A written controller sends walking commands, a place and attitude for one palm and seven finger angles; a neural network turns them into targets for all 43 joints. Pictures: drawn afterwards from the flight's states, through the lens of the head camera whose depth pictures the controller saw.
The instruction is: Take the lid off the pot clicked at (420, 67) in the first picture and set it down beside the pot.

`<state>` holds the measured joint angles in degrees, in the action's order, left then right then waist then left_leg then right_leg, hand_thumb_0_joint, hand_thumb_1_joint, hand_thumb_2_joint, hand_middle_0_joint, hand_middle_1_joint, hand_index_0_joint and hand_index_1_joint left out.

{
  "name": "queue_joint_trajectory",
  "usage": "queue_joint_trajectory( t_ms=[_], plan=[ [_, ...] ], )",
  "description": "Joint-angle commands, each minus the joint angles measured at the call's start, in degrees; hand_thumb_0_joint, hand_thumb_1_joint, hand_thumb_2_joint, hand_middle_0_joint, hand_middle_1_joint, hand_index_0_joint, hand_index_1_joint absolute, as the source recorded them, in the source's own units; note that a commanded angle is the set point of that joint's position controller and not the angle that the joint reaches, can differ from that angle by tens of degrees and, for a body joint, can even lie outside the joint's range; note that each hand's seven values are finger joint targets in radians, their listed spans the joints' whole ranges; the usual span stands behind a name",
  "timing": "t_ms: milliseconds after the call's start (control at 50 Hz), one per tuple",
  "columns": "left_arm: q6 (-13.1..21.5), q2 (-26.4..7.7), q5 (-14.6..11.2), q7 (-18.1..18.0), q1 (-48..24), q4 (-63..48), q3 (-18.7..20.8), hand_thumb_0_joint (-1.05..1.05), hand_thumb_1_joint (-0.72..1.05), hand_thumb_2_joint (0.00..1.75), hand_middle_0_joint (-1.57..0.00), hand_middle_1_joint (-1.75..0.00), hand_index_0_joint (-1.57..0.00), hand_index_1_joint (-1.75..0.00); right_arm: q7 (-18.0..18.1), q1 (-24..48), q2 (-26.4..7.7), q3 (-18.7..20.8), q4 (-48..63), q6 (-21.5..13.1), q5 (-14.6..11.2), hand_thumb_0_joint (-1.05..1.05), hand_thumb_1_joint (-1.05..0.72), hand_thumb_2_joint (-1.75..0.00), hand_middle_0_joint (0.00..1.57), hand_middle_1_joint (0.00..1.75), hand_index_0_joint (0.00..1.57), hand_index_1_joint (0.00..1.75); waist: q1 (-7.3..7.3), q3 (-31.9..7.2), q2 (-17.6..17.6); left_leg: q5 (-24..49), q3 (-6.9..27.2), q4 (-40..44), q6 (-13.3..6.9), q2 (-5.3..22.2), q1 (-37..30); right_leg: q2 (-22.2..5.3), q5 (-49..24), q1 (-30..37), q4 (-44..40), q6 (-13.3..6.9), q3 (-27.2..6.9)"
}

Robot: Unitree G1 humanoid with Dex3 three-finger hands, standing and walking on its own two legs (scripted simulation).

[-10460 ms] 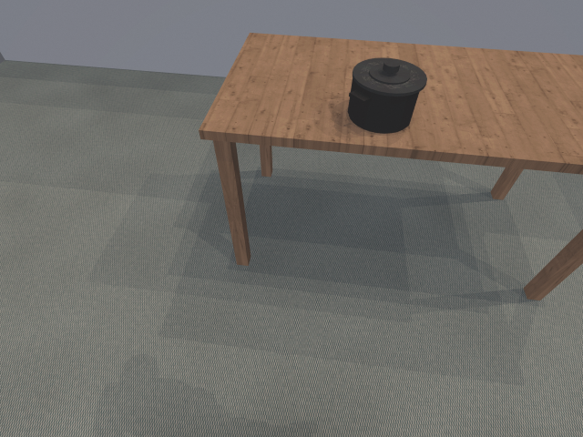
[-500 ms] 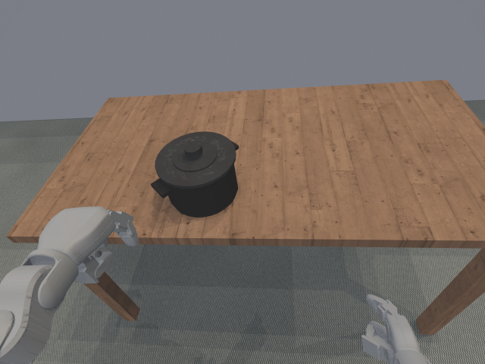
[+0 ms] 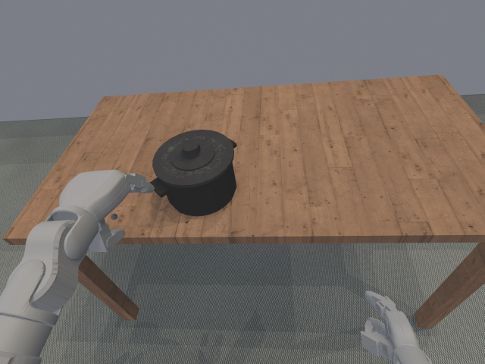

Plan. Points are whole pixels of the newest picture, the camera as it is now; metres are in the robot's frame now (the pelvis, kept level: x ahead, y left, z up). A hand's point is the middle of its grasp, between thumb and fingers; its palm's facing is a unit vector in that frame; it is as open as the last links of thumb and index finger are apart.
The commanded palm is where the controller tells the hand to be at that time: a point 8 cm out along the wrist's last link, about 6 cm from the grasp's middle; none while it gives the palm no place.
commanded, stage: move the open hand above the knob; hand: left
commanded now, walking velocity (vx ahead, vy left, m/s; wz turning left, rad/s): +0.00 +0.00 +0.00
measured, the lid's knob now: (190, 147) +0.54 +0.19 +0.05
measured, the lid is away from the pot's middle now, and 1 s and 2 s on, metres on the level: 0.00 0.00 0.00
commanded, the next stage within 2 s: none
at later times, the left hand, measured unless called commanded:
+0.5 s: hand (140, 184) +0.37 +0.22 +0.12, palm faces -0.22 -0.08 -0.97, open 10.1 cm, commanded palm +0.35 +0.22 +0.19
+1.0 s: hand (159, 160) +0.42 +0.20 +0.12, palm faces -0.24 -0.06 -0.97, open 10.1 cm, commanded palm +0.42 +0.21 +0.19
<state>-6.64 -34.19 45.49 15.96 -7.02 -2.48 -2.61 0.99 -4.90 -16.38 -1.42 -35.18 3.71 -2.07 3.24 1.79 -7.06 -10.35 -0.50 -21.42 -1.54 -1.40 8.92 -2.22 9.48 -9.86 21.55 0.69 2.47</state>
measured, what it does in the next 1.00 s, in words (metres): stands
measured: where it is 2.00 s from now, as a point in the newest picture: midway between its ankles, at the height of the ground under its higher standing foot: outside the picture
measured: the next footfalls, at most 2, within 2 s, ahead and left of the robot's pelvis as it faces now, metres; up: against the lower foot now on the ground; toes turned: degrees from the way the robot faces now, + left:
none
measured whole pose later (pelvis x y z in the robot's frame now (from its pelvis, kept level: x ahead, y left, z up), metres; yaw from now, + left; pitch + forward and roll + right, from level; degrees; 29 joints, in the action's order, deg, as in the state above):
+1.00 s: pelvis +0.03 +0.00 +0.00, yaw +1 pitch +2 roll +0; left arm -13.8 -30.6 48.0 20.6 -34.0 17.9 -12.4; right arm 0.0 -6.6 -16.6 -1.7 -36.1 6.4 -3.8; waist 0.2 0.5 -5.8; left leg -13.6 0.2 -24.3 -1.9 -2.0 13.2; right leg -2.9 13.1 -13.9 24.6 1.1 3.0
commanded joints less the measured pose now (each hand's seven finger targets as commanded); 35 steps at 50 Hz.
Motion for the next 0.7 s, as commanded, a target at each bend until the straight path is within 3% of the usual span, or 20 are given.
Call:
queue_joint_trajectory(
  t_ms=[0,20,60,140,200,220,240,260,320,340,420,440,480,520,540,560,580,620,640,680],
  plan=[
    [-0.6,-14.8,1.0,-2.2,-20.2,-10.4,9.4,0.0,-0.28,1.4,-0.83,-0.08,-0.83,-0.08,-0.1,9.6,-5.3,1.5,9.9,-2.7,-0.1,0.0,-0.9,-0.9,0.2,0.3,0.2,0.3,0.49,-14.4,3.3,8.8,2.6,3.0,-0.8,0.1,-3.0,1.6,-3.7,5.4,-2.2,-2.8,-0.8],
    [-3.1,-14.0,0.4,-1.5,-18.3,-6.1,8.8,0.0,-0.28,1.4,-0.83,-0.08,-0.83,-0.08,-0.5,10.5,-5.9,1.7,10.0,-2.6,-0.4,0.0,-0.9,-0.9,0.2,0.3,0.2,0.3,0.08,-13.5,2.8,8.4,2.8,2.5,-0.8,0.0,-2.3,2.1,-3.8,4.7,-1.5,-3.0,-1.2],
    [-4.4,-12.7,0.2,0.0,-22.3,-5.5,6.4,0.0,-0.28,1.4,-0.83,-0.08,-0.83,-0.08,-0.5,9.9,-5.9,1.4,9.7,-1.8,-0.7,0.0,-0.9,-0.9,0.2,0.3,0.2,0.3,-0.36,-12.5,5.6,8.0,2.4,3.0,-0.8,0.0,-1.6,1.9,-3.7,4.3,-1.9,-2.6,-0.4],
    [-5.1,-11.1,1.5,1.8,-28.5,-8.0,3.0,0.0,-0.28,1.4,-0.83,-0.08,-0.83,-0.08,-0.5,10.2,-5.4,1.0,10.1,-1.8,-0.7,0.0,-0.9,-0.9,0.2,0.3,0.2,0.3,-0.86,-17.2,4.7,10.8,2.8,2.3,-1.0,-0.3,-4.1,2.0,-5.8,5.6,-0.8,-2.7,-0.1],
    [-4.9,-14.6,2.0,2.2,-28.6,-6.5,6.0,0.0,-0.28,1.4,-0.83,-0.08,-0.83,-0.08,-0.5,9.5,-5.6,1.2,9.7,-1.8,-0.4,0.0,-0.9,-0.9,0.2,0.3,0.2,0.3,-0.16,-17.8,5.2,13.1,3.0,1.4,-1.2,-0.4,-4.2,1.9,-8.8,6.2,-0.3,-2.7,-0.4],
    [-5.4,-14.0,1.8,2.2,-26.2,-3.7,6.5,0.0,-0.28,1.4,-0.83,-0.08,-0.83,-0.08,-0.8,9.5,-5.9,1.2,9.9,-1.8,-0.7,0.0,-0.9,-0.9,0.2,0.3,0.2,0.3,-0.55,-16.2,4.5,12.6,2.8,0.7,-1.2,-0.4,-3.6,2.4,-8.6,5.1,-0.1,-3.0,-0.7],
    [-5.4,-13.7,2.1,2.6,-29.5,-2.4,5.7,0.0,-0.28,1.4,-0.83,-0.08,-0.83,-0.08,-0.7,8.8,-5.6,0.8,9.2,-1.2,-0.7,0.0,-0.9,-0.9,0.2,0.3,0.2,0.3,-0.81,-16.4,7.1,13.3,2.6,1.7,-1.0,-0.3,-2.8,2.1,-9.0,6.0,-0.2,-2.7,0.2],
    [-5.5,-12.8,2.1,2.6,-30.8,-1.4,4.5,0.0,-0.28,1.4,-0.83,-0.08,-0.83,-0.08,-0.7,8.9,-5.8,0.9,9.3,-1.0,-0.8,0.0,-0.9,-0.9,0.2,0.3,0.2,0.3,-0.94,-14.8,7.0,12.3,2.5,1.5,-1.0,-0.3,-2.2,2.0,-8.7,5.0,-0.3,-2.6,0.0],
    [-5.6,-12.0,1.8,2.3,-30.1,-5.0,4.6,0.0,-0.28,1.4,-0.83,-0.08,-0.83,-0.08,-1.3,9.7,-5.5,1.3,10.6,-1.4,-0.9,0.0,-0.9,-0.9,0.2,0.3,0.2,0.3,-0.48,-18.2,3.5,14.9,2.7,0.0,-1.2,-0.4,-4.4,2.2,-10.9,5.7,0.8,-3.1,-0.7],
    [-5.4,-11.6,2.1,2.5,-32.0,-5.3,3.5,0.0,-0.28,1.4,-0.83,-0.08,-0.83,-0.08,-1.4,8.8,-5.2,1.0,10.2,-1.2,-0.7,0.0,-0.9,-0.9,0.2,0.3,0.2,0.3,-0.6,-20.5,4.8,17.3,2.7,0.5,-1.1,-0.5,-4.8,1.9,-12.5,7.4,1.0,-2.8,-0.1],
    [-6.5,-12.2,2.4,2.0,-32.1,-0.4,4.3,0.0,-0.28,1.4,-0.83,-0.08,-0.83,-0.08,-1.5,8.9,-5.8,1.2,10.0,-0.8,-1.3,0.0,-0.9,-0.9,0.2,0.3,0.2,0.3,-1.1,-16.4,5.3,14.5,2.6,-0.1,-1.0,-0.3,-2.8,2.3,-11.0,4.5,1.1,-3.0,-0.5],
    [-6.5,-11.3,2.5,2.2,-34.8,-0.4,2.7,0.0,-0.28,1.4,-0.83,-0.08,-0.83,-0.08,-1.4,7.9,-5.6,0.9,9.6,-0.5,-1.1,0.0,-0.9,-0.9,0.2,0.3,0.2,0.3,-1.14,-17.8,6.6,14.6,2.4,0.5,-1.0,-0.5,-2.6,2.0,-11.1,5.8,1.0,-2.7,0.1],
    [-6.5,-11.6,2.6,2.0,-37.6,-0.7,2.2,0.0,-0.28,1.4,-0.83,-0.08,-0.83,-0.08,-1.2,8.0,-5.7,1.1,9.5,-0.5,-1.2,0.0,-0.9,-0.9,0.2,0.3,0.2,0.3,-1.35,-18.4,4.8,15.0,2.7,0.1,-1.0,-0.6,-3.2,1.9,-11.5,5.4,1.3,-2.8,0.0],
    [-6.6,-14.1,2.6,1.8,-36.7,-1.1,5.1,0.0,-0.28,1.4,-0.83,-0.08,-0.83,-0.08,-1.3,8.2,-6.0,1.5,10.0,-0.8,-1.3,0.0,-0.9,-0.9,0.2,0.3,0.2,0.3,-1.11,-20.5,5.1,16.1,2.8,-0.9,-1.3,-0.5,-4.1,2.3,-12.9,6.1,1.8,-3.0,-0.7],
    [-6.4,-13.1,2.7,2.1,-37.5,-0.3,3.8,0.0,-0.28,1.4,-0.83,-0.08,-0.83,-0.08,-1.1,7.4,-5.5,1.0,9.8,-0.8,-1.1,0.0,-0.9,-0.9,0.2,0.3,0.2,0.3,-1.07,-22.1,5.9,17.0,2.3,-0.5,-1.3,-0.8,-3.9,1.9,-13.5,7.6,1.8,-2.7,-0.3],
    [-6.3,-13.1,2.8,2.1,-39.5,0.0,3.3,0.0,-0.28,1.4,-0.83,-0.08,-0.83,-0.08,-1.1,7.3,-5.7,1.3,9.2,-0.5,-1.3,0.0,-0.9,-0.9,0.2,0.3,0.2,0.3,-1.63,-20.4,5.7,16.8,2.5,-0.5,-1.1,-0.5,-3.8,1.9,-13.7,6.3,1.7,-2.6,-0.2],
    [-6.5,-10.8,2.7,2.3,-40.2,0.7,1.0,0.0,-0.28,1.4,-0.83,-0.08,-0.83,-0.08,-1.1,7.4,-5.6,1.2,9.3,-0.4,-1.3,0.0,-0.9,-0.9,0.2,0.3,0.2,0.3,-1.9,-19.8,4.7,16.5,2.5,-0.6,-1.1,-0.7,-3.7,1.8,-13.4,5.4,1.7,-2.6,-0.1],
    [-7.2,-9.7,2.6,2.3,-38.8,4.6,0.9,0.0,-0.28,1.4,-0.83,-0.08,-0.83,-0.08,-1.2,7.0,-6.0,1.5,9.1,-0.4,-1.7,0.0,-0.9,-0.9,0.2,0.3,0.2,0.3,-2.39,-17.6,6.1,15.3,2.6,-1.2,-1.2,-0.5,-3.2,2.4,-12.3,3.4,1.6,-2.9,0.0],
    [-6.8,-11.5,2.7,2.4,-40.4,4.0,1.7,0.0,-0.28,1.4,-0.83,-0.08,-0.83,-0.08,-1.1,6.1,-5.9,1.3,8.8,-0.3,-1.7,0.0,-0.9,-0.9,0.2,0.3,0.2,0.3,-2.0,-19.8,6.5,16.0,2.3,-0.7,-1.3,-0.6,-3.3,2.0,-12.9,5.2,1.7,-2.7,0.1],
    [-6.5,-11.6,2.9,2.5,-44.0,2.9,0.8,0.0,-0.28,1.4,-0.83,-0.08,-0.83,-0.08,-1.0,6.5,-6.0,1.3,8.9,-0.2,-1.6,0.0,-0.9,-0.9,0.2,0.3,0.2,0.3,-2.29,-20.3,5.4,16.1,2.5,-0.8,-1.2,-0.8,-3.4,1.8,-14.0,5.4,1.9,-2.7,-0.1]
  ],
)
